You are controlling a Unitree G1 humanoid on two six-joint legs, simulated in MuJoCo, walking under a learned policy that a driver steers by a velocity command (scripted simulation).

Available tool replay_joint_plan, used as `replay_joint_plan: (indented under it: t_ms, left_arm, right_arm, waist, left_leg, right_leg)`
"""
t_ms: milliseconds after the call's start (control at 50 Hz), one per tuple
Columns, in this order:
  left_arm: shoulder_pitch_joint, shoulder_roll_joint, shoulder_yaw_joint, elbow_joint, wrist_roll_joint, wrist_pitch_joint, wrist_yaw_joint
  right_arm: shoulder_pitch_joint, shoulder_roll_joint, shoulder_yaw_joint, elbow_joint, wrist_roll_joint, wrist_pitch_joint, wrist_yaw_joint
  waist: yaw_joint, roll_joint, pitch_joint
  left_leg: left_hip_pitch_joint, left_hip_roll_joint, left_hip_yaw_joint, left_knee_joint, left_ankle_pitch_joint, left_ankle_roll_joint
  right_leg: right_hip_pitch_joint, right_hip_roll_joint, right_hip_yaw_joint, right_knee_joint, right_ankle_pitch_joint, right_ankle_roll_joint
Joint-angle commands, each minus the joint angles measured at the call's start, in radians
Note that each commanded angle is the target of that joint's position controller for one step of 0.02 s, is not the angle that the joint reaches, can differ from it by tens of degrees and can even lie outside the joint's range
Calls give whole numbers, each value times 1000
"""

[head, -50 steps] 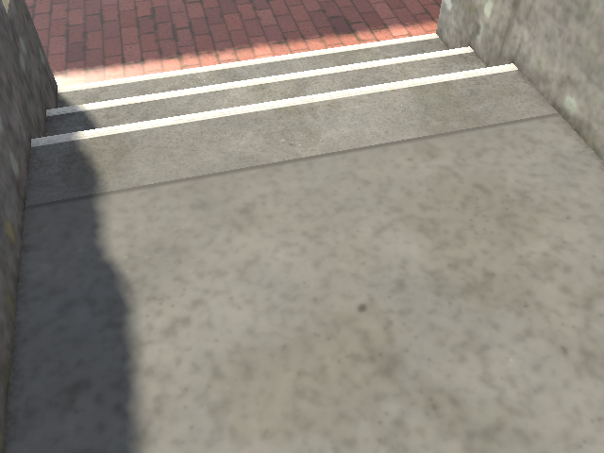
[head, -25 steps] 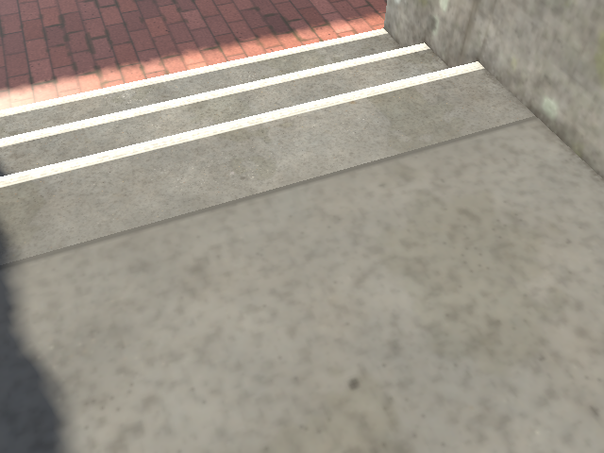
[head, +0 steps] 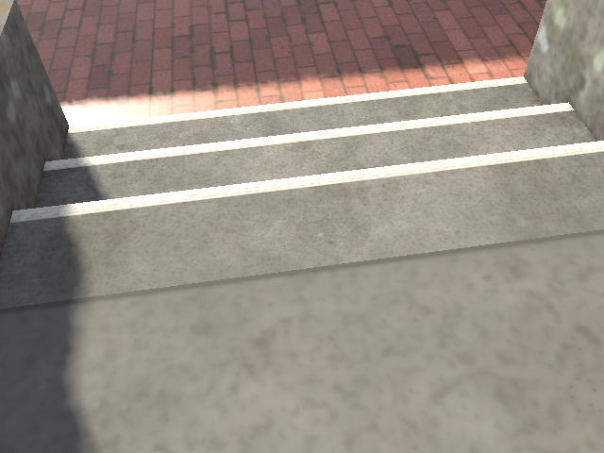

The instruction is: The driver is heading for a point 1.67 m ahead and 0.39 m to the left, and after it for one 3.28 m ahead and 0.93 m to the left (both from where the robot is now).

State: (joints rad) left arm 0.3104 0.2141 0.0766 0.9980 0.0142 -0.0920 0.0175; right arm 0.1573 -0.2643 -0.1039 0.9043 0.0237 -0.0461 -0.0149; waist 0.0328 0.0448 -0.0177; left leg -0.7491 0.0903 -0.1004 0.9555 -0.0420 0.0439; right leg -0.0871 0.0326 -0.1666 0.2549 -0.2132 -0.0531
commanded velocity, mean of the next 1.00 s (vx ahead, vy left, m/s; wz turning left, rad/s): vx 0.09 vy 0.00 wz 0.41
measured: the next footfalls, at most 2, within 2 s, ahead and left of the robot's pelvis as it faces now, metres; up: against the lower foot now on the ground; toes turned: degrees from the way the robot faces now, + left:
left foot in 0.20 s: +0.26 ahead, +0.13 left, +0.00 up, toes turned +8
right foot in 0.68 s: +0.29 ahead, -0.08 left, +0.00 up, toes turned +26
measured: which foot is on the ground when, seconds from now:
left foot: up 0.00-0.18, down 0.20-0.70, up 0.72-1.00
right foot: down 0.00-0.20, up 0.22-0.66, down 0.68-1.00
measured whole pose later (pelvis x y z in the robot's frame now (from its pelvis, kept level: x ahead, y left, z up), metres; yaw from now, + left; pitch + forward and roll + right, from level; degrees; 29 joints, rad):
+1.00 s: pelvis +0.19 +0.00 -0.01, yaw +24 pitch +1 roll +1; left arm 0.16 0.21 0.03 0.82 0.00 0.00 0.02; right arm 0.19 -0.26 -0.07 0.74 0.01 0.04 -0.03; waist 0.01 0.03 0.02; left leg -0.23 0.01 -0.07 0.54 -0.30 -0.07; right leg -0.28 0.00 0.03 0.51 -0.24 -0.02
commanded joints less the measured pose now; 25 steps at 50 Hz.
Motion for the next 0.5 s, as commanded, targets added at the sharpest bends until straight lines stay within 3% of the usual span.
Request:
replay_joint_plan:
  t_ms: [20,60,100,140,180,200,220,240,260,280,300,320,360,420,500]
  left_arm:
    - [-113,124,12,-74,-3,-7,23]
    - [-78,152,16,-64,-14,4,36]
    - [-66,180,23,-58,-26,17,42]
    - [-87,211,36,-68,-41,28,47]
    - [-117,221,43,-88,-50,39,49]
    - [-82,211,39,-100,-32,36,42]
    - [16,87,3,-133,31,25,21]
    - [38,123,-5,-143,0,3,-3]
    - [-67,162,7,-164,-33,0,-11]
    - [-127,160,6,-181,-32,10,-3]
    - [-149,160,10,-174,-15,25,14]
    - [-151,172,18,-183,-6,43,25]
    - [-141,149,18,-197,-6,66,32]
    - [-164,123,10,-209,-5,74,43]
    - [-226,131,9,-233,-10,86,44]
  right_arm:
    - [-55,20,15,-82,-15,-5,20]
    - [-122,28,23,-117,-20,2,36]
    - [-138,6,19,-145,-19,10,52]
    - [-105,-37,7,-164,-21,12,65]
    - [62,-102,-23,-131,-17,4,71]
    - [139,-182,-50,-120,-19,2,52]
    - [127,-278,-61,-135,-31,7,33]
    - [166,-245,-43,-167,-43,8,35]
    - [110,-197,-31,-201,-44,11,33]
    - [29,-155,-22,-216,-20,15,27]
    - [-18,-125,-13,-228,-7,21,21]
    - [-37,-114,-10,-233,-8,26,17]
    - [-47,-123,-13,-247,-24,32,13]
    - [-22,-158,-25,-262,-22,40,-8]
    - [-34,-160,-26,-289,-14,63,-28]
  waist:
    - [-40,-110,54]
    - [-14,-105,47]
    - [-15,-117,32]
    - [-46,-144,-2]
    - [-129,-119,-85]
    - [-154,-17,-157]
    - [-46,227,-272]
    - [-83,161,-487]
    - [-107,64,-411]
    - [-83,-16,-294]
    - [-59,-74,-208]
    - [-32,-63,-168]
    - [-4,-7,-140]
    - [-14,28,-157]
    - [-33,67,-140]
  left_leg:
    - [100,-17,80,-187,152,-7]
    - [134,-34,122,-262,169,-8]
    - [141,-46,135,-311,94,6]
    - [201,-81,165,-341,-31,40]
    - [404,-145,187,-487,8,90]
    - [646,-78,63,-518,377,140]
    - [998,185,-299,-383,945,313]
    - [1093,298,-549,-475,776,446]
    - [1009,238,-445,-521,622,393]
    - [881,184,-347,-549,481,328]
    - [740,145,-298,-579,392,287]
    - [622,117,-274,-603,329,269]
    - [506,76,-253,-627,286,246]
    - [483,53,-257,-627,221,225]
    - [441,18,-309,-650,-126,175]
  right_leg:
    - [-105,-233,9,-56,583,-72]
    - [-61,-249,-11,-21,626,-69]
    - [26,-279,-12,40,669,-65]
    - [84,-299,-12,148,820,-51]
    - [95,-260,-27,407,841,-10]
    - [-74,-193,-35,669,565,51]
    - [-464,-23,-1,1033,-432,118]
    - [-553,30,242,1225,-531,114]
    - [-610,-12,287,1225,-430,94]
    - [-634,-47,274,1154,-325,92]
    - [-614,-73,266,1079,-270,99]
    - [-554,-85,269,1012,-242,97]
    - [-483,-67,250,899,-218,99]
    - [-471,-41,251,756,-167,115]
    - [-451,-24,272,636,-79,122]
Keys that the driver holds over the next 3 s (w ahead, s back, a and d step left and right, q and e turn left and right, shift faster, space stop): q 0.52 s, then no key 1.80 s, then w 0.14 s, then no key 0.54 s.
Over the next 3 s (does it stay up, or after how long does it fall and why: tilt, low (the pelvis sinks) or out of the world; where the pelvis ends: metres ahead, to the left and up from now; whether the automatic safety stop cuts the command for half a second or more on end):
stays up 0.23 0.03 -0.02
